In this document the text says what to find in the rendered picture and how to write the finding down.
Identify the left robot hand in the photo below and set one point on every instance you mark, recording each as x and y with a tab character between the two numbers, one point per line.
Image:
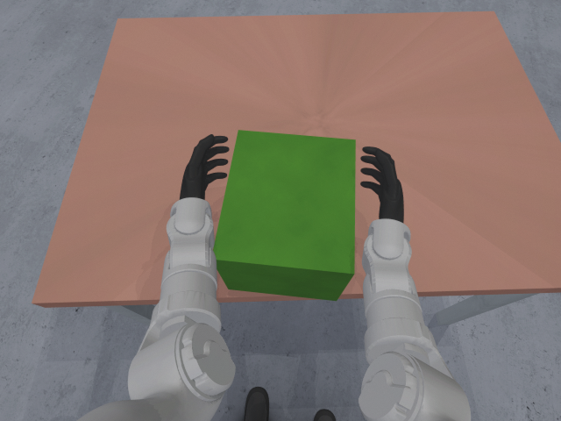
195	179

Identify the left robot upper arm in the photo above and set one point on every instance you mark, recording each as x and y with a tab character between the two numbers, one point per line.
181	377

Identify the right robot upper arm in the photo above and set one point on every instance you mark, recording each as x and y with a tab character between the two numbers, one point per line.
399	387

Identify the left robot foot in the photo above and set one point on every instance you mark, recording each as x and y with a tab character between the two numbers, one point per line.
257	405

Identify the robot right forearm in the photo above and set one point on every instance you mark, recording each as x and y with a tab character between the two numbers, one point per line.
392	308

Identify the table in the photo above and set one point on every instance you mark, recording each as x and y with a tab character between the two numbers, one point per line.
443	93

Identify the right robot hand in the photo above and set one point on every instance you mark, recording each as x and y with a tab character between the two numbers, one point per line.
390	190

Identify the carton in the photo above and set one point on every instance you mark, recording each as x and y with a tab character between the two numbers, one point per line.
287	224

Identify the robot left forearm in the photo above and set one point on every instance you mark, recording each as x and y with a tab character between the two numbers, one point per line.
189	281

